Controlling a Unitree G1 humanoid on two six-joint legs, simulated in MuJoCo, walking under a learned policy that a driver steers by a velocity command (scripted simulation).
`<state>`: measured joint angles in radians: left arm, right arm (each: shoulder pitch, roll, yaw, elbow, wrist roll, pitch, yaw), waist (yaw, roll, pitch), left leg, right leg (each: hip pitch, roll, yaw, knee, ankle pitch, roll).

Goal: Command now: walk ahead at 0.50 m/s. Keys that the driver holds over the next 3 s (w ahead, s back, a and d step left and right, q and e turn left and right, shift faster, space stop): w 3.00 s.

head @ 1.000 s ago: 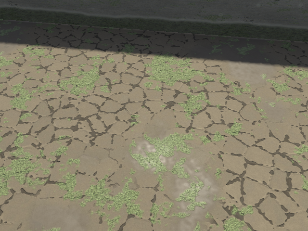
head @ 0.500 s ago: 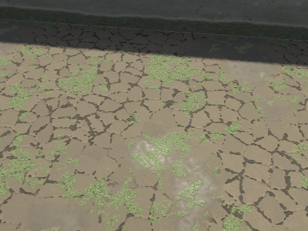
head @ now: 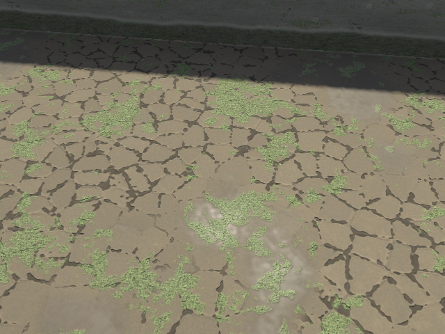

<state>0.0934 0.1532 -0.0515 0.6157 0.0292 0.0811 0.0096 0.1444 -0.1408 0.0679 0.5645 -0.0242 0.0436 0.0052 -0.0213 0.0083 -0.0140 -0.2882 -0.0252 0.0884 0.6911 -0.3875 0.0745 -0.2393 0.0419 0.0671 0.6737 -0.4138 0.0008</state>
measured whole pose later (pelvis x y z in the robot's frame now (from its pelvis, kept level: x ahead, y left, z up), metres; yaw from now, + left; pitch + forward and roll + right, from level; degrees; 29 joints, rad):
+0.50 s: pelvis +0.00 +0.00 +0.00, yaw +0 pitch -1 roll -1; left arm 0.10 0.15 -0.05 0.62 0.03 0.08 0.01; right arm 0.15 -0.14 0.07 0.57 -0.02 0.05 0.00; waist -0.02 0.01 -0.02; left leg -0.29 -0.02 0.09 0.69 -0.39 0.07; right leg -0.24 0.04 0.07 0.67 -0.42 0.00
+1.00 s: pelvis +0.00 +0.00 +0.00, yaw +0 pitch -1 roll -1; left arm 0.09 0.15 -0.05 0.62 0.03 0.08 0.01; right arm 0.15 -0.14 0.07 0.56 -0.02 0.04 0.00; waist -0.02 0.01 -0.02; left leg -0.29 -0.02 0.10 0.70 -0.39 0.07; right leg -0.24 0.05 0.07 0.68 -0.42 0.00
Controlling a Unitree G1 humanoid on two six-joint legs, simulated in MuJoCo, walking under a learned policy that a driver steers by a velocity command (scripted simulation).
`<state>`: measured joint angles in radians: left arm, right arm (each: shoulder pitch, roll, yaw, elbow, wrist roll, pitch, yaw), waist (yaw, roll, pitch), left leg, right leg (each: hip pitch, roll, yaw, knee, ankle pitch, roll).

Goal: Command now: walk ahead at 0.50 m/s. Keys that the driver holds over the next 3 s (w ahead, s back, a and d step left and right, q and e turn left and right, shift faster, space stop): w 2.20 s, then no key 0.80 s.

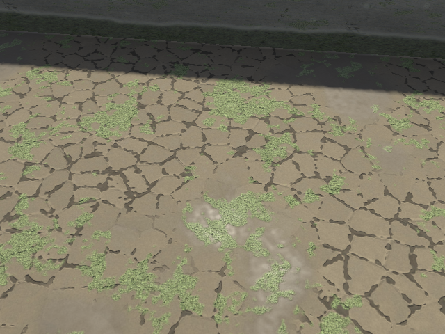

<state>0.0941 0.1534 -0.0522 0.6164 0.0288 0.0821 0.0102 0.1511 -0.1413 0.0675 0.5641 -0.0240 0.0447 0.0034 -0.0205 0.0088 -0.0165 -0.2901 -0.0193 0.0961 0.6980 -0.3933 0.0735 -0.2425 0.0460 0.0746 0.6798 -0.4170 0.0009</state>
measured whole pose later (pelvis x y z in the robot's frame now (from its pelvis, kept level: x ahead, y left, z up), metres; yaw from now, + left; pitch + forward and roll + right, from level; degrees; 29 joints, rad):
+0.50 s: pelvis +0.00 +0.00 +0.00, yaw +0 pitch -1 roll -1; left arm 0.10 0.15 -0.05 0.62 0.03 0.08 0.01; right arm 0.16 -0.14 0.07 0.57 -0.02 0.04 0.00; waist -0.02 0.01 -0.02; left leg -0.29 -0.02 0.10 0.70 -0.40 0.07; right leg -0.24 0.05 0.08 0.68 -0.42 0.00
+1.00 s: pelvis +0.00 +0.00 +0.00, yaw +0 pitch -1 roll -1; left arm 0.10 0.15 -0.05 0.62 0.03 0.08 0.01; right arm 0.16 -0.14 0.07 0.56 -0.02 0.05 0.00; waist -0.02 0.01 -0.02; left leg -0.29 -0.01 0.10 0.70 -0.40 0.07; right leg -0.24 0.05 0.08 0.68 -0.42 0.00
